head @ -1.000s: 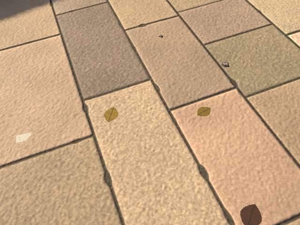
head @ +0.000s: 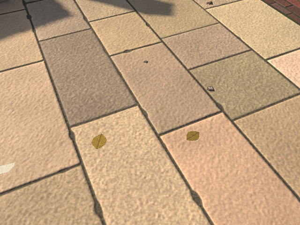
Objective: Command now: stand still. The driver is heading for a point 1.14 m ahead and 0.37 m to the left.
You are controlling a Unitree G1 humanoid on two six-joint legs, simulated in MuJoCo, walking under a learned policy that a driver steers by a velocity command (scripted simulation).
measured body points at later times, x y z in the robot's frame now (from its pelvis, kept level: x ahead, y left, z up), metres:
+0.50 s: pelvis +0.00 +0.01 +0.00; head +0.01 +0.01 +0.45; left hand +0.02 +0.25 -0.15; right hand +0.06 -0.25 -0.15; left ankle +0.03 +0.11 -0.74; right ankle -0.03 -0.12 -0.74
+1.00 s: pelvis +0.00 +0.01 +0.00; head +0.01 +0.01 +0.45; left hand -0.01 +0.25 -0.16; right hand +0.04 -0.24 -0.15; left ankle +0.03 +0.11 -0.74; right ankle -0.03 -0.12 -0.74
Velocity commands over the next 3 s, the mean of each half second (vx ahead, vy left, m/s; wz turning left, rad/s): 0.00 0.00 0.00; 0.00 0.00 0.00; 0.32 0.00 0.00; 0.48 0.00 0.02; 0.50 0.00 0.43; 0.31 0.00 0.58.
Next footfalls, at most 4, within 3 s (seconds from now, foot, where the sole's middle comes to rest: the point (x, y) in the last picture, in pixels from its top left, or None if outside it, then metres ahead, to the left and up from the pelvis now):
1.64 left None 0.40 0.12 -0.77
2.16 right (180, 185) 0.70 -0.12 -0.77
2.68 left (115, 151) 0.90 0.21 -0.77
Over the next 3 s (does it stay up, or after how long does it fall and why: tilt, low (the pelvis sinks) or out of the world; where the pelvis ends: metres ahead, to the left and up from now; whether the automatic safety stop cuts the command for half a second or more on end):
stays up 0.88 0.12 0.01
